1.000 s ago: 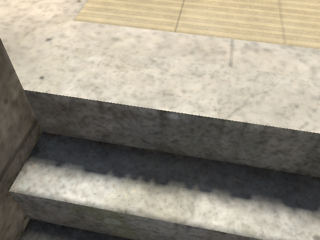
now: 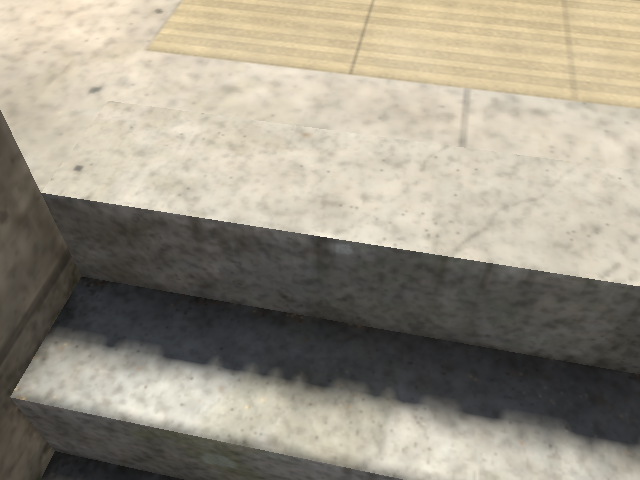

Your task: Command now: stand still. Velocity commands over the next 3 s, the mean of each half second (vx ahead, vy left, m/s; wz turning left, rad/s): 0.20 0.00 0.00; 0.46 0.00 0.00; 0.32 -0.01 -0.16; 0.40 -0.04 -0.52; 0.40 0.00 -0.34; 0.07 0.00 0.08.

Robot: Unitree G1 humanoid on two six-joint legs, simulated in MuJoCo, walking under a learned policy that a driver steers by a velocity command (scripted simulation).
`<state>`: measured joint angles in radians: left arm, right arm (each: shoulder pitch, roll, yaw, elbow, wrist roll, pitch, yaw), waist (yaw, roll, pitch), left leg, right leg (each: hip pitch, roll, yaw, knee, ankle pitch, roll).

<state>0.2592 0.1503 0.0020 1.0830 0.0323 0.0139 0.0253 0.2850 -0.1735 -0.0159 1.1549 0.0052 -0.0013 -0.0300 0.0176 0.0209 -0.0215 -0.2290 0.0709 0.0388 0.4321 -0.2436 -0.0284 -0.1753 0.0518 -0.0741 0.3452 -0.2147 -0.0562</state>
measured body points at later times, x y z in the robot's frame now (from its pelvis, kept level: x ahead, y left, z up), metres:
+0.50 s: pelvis +0.03 +0.05 -0.02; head +0.04 +0.08 +0.43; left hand +0.07 +0.32 -0.17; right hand +0.08 -0.19 -0.15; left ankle +0.03 +0.15 -0.75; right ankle -0.02 -0.08 -0.73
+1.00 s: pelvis +0.16 +0.07 +0.13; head +0.11 +0.07 +0.58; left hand +0.21 +0.32 +0.00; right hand +0.29 -0.16 +0.02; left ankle +0.09 +0.22 -0.33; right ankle +0.18 -0.02 -0.54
